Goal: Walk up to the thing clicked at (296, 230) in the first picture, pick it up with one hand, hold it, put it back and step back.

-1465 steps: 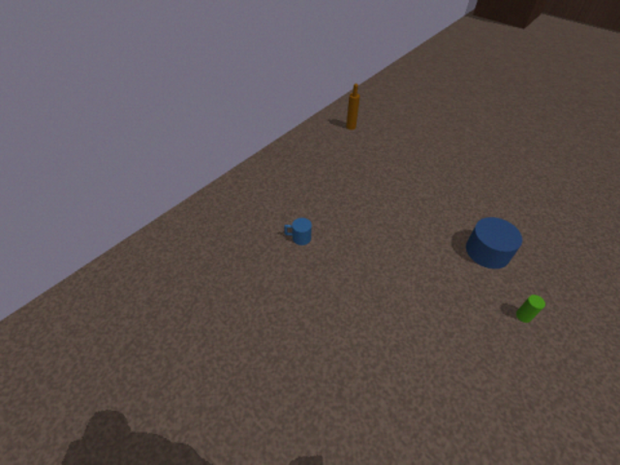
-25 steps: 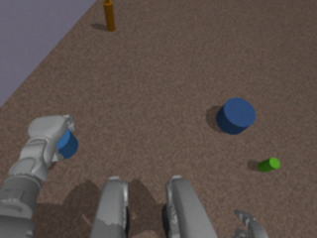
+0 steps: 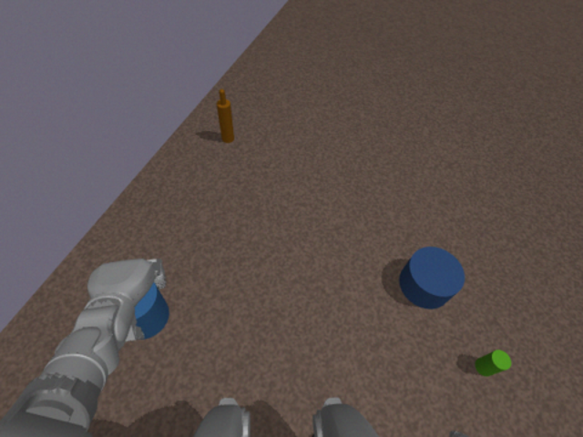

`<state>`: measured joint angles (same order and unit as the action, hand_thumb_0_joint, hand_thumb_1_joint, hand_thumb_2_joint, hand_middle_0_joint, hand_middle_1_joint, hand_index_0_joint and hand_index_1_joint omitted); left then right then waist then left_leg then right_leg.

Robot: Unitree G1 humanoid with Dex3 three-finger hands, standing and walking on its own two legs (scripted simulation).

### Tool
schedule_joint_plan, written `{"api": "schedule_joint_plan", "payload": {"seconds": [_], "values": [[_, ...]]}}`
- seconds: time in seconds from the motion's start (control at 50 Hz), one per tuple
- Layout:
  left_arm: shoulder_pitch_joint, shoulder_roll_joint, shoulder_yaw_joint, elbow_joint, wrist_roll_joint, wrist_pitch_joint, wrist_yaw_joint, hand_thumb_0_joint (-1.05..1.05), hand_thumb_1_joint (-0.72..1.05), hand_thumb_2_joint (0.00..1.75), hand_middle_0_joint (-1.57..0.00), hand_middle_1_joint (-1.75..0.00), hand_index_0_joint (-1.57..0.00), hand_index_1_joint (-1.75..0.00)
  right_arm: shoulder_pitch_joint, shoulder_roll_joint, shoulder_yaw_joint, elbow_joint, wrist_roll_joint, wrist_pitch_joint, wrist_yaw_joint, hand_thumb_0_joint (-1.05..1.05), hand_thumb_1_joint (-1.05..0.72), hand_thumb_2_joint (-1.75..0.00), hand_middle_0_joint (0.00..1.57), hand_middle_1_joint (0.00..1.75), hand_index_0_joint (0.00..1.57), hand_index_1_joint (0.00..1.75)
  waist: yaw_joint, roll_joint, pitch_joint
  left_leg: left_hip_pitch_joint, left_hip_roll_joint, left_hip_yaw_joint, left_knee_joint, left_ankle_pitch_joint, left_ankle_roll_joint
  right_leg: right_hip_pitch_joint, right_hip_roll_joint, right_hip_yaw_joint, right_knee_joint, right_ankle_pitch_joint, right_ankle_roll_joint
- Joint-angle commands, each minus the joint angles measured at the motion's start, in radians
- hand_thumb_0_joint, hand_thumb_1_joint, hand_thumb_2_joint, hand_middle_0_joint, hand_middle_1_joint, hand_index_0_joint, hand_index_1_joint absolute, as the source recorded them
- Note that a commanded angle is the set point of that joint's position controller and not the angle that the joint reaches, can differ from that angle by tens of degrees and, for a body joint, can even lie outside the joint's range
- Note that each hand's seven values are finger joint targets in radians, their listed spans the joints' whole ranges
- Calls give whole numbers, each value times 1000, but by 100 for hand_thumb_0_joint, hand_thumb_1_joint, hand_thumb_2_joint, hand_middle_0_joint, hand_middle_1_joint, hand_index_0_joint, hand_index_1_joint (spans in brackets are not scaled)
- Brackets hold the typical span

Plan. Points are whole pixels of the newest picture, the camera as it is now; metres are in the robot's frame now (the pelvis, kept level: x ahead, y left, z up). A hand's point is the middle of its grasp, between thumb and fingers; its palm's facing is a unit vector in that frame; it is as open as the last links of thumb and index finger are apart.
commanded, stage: lift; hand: left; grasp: from above
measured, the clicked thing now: (127, 309) +0.34 +0.25 -0.13
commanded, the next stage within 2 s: hold in 0.26 s
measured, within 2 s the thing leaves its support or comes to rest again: neither
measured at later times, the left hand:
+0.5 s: hand (129, 283) +0.34 +0.22 -0.03, palm faces -0.47 -0.08 -0.88, open 10.4 cm
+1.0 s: hand (118, 283) +0.33 +0.22 +0.00, palm faces -0.47 -0.06 -0.88, open 10.4 cm
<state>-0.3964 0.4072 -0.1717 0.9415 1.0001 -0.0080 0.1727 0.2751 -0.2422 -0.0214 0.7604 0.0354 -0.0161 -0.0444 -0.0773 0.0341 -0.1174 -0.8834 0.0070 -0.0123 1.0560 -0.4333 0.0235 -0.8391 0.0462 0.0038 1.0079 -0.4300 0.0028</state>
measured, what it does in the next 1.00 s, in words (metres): rises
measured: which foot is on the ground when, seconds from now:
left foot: down 0.00-1.00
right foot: down 0.00-1.00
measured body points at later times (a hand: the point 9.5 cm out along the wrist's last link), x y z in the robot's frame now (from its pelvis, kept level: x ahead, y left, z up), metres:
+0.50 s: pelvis +0.03 +0.00 +0.05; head +0.07 +0.00 +0.50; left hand +0.36 +0.22 +0.02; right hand +0.12 -0.27 -0.07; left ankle +0.04 +0.10 -0.67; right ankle +0.03 -0.13 -0.67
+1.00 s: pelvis +0.03 +0.00 +0.06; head +0.05 -0.01 +0.51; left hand +0.35 +0.22 +0.05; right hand +0.14 -0.27 -0.06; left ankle +0.04 +0.10 -0.67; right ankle +0.03 -0.13 -0.67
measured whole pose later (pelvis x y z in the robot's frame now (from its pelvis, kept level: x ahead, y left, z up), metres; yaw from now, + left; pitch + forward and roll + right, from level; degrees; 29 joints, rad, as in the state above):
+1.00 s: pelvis +0.03 +0.00 +0.06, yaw +0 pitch +4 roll -1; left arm -0.29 0.38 -0.24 0.80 0.99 0.02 0.07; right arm 0.24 -0.26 -0.04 0.72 0.06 0.04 -0.04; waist -0.02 0.04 -0.04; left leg -0.37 -0.01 0.02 0.58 -0.28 0.03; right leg -0.34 0.02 0.04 0.56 -0.28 0.00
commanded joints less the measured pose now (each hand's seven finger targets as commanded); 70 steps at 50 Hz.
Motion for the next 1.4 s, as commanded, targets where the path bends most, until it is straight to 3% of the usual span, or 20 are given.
{"api": "schedule_joint_plan", "payload": {"seconds": [0.0, 0.04, 0.08, 0.12, 0.2, 0.24, 0.34, 0.44, 0.46, 0.5, 0.54, 0.66, 0.68, 0.76, 0.9, 1.38], "values": [[-350, 240, 90, -212, -4, 12, 60, 0, 49, 102, -87, -95, -87, -95, 46, -158, -53, -86, -1, -24, -12, 0, -90, -90, 20, 30, 20, 30, 6, 55, -338, 357, -7, -12, -226, 212, -15, 188, 11, -3, -212, 196, -30], [-336, 219, 76, -222, -5, 17, 55, 0, 47, 102, -86, -94, -86, -94, 42, -155, -54, -92, -1, -23, -12, 0, -90, -90, 20, 30, 20, 30, 4, 59, -333, 388, -11, -9, -247, 242, -16, 224, 7, 2, -235, 225, -28], [-294, 239, 93, -214, -7, 23, 55, 0, 49, 105, -88, -94, -88, -95, 37, -157, -57, -91, 1, -19, -14, 0, -90, -90, 20, 30, 20, 30, 20, 45, -325, 411, -13, -5, -270, 271, -14, 266, 8, 6, -263, 252, -25], [-314, 201, 63, -229, -11, 21, 48, 0, 49, 106, -88, -95, -88, -95, 38, -154, -56, -93, 3, -16, -12, 0, -90, -90, 20, 30, 20, 30, 5, 44, -298, 434, -13, -6, -295, 279, -17, 272, 6, 7, -284, 259, -25], [-311, 216, 71, -241, -11, 21, 48, 0, 53, 108, -88, -99, -90, -98, 27, -155, -61, -96, 5, -12, -13, 0, -90, -90, 20, 30, 20, 30, 17, 49, -293, 496, -14, -6, -342, 299, -19, 322, 3, 12, -337, 270, -23], [-330, 196, 58, -248, -19, 20, 42, 0, 54, 108, -89, -100, -91, -99, 28, -155, -62, -92, 6, -11, -13, 0, -90, -90, 20, 30, 20, 30, 4, 22, -287, 508, -16, -2, -351, 322, -14, 350, 2, 15, -358, 300, -18], [-295, 182, 45, -237, -12, 23, 36, 0, 55, 114, -89, -105, -91, -103, 16, -159, -67, -96, 9, -4, -9, 0, -90, -90, 20, 30, 20, 30, 16, 15, -274, 554, -21, 10, -381, 388, -12, 410, -2, 22, -392, 367, -12], [-319, 195, 45, -259, -2, 21, 20, 0, 53, 102, -85, -99, -89, -96, 3, -164, -73, -98, 10, -1, -8, 0, -90, -90, 20, 30, 20, 30, 13, 34, -266, 605, -20, 11, -411, 429, -14, 420, 1, 20, -416, 387, -16], [-323, 207, 50, -276, -2, 19, 17, 0, 54, 101, -85, -99, -89, -96, -3, -162, -72, -101, 12, 0, -7, 0, -90, -90, 20, 30, 20, 30, 23, 38, -268, 615, -20, 10, -424, 432, -16, 437, 1, 17, -419, 385, -17], [-280, 181, 41, -252, 0, 22, 10, 0, 51, 104, -84, -100, -87, -97, -7, -161, -72, -105, 13, 2, -4, 0, -90, -90, 20, 30, 20, 30, 24, 19, -249, 616, -23, 11, -431, 444, -14, 446, 0, 22, -430, 400, -16], [-313, 197, 45, -287, 0, 22, 6, 0, 54, 102, -84, -101, -88, -97, -14, -165, -74, -111, 14, 5, -5, 0, -90, -90, 20, 30, 20, 30, 28, 19, -259, 634, -22, 10, -439, 455, -14, 466, 0, 24, -441, 411, -15], [-264, 184, 37, -270, -3, 29, -13, 0, 52, 103, -84, -101, -87, -98, -29, -165, -74, -123, 17, 8, -2, 0, -90, -90, 20, 30, 20, 30, 31, 1, -215, 653, -19, 12, -476, 456, -13, 487, 2, 21, -469, 406, -17], [-290, 179, 32, -322, -8, 26, -19, 0, 52, 103, -84, -101, -87, -98, -31, -164, -74, -129, 17, 8, -1, 0, -90, -90, 20, 30, 20, 30, 37, 20, -232, 667, -19, 14, -481, 467, -14, 499, 1, 23, -468, 415, -18], [-271, 195, 40, -318, -5, 30, -30, 0, 53, 104, -86, -102, -89, -99, -40, -166, -74, -136, 18, 14, -1, 0, -90, -90, 20, 30, 20, 30, 42, 0, -242, 687, -20, 16, -488, 500, -9, 536, 0, 23, -485, 453, -14], [-276, 190, 34, -355, -8, 28, -50, 0, 50, 102, -82, -104, -86, -99, -66, -163, -68, -153, 19, 20, -2, 0, -91, -90, 20, 30, 20, 30, 50, 28, -190, 686, -12, 13, -538, 421, -18, 541, 1, 21, -511, 374, -21], [-258, 203, 41, -448, -19, 20, -97, 0, 45, 100, -80, -102, -83, -98, -150, -154, -49, -183, 24, 22, -12, 0, -91, -90, 20, 30, 20, 30, 63, 12, -131, 712, -20, 19, -607, 308, -9, 569, -10, 29, -587, 279, -17]]}}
